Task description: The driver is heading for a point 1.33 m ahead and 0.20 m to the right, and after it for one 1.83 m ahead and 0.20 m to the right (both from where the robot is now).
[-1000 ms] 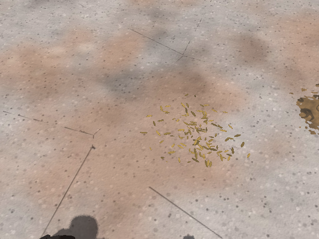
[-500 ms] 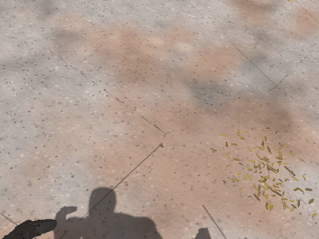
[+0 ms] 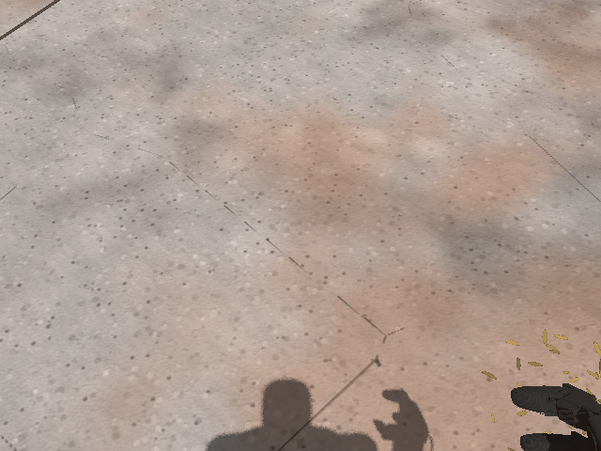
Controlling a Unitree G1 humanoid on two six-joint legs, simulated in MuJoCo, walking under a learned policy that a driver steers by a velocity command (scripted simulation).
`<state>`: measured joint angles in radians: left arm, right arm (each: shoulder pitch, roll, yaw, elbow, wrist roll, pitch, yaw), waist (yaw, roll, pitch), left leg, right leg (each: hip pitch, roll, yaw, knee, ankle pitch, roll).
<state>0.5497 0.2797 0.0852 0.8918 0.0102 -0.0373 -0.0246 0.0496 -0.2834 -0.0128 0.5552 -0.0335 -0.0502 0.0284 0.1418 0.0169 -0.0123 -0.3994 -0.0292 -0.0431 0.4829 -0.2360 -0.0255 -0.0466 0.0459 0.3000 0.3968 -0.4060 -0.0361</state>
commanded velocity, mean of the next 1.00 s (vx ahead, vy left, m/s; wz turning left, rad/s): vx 0.97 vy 0.00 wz -0.20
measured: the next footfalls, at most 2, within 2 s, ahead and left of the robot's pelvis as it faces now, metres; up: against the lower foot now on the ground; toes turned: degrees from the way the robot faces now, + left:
right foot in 0.44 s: +0.47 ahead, -0.17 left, +0.00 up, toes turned -29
left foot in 0.88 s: +0.90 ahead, -0.27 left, +0.00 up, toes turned -13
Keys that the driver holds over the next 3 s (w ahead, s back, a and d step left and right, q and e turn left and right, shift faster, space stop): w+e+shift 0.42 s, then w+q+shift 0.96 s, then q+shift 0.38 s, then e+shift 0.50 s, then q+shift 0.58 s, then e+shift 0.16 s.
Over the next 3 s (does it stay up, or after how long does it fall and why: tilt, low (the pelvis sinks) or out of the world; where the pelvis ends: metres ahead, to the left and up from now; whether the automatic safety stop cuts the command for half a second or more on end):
stays up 1.58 -0.31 0.01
